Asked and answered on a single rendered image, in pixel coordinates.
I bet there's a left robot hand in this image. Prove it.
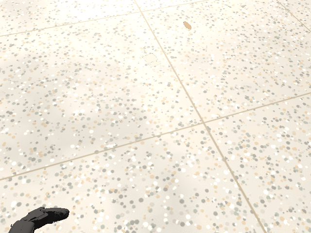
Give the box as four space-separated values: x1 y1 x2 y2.
9 207 70 233

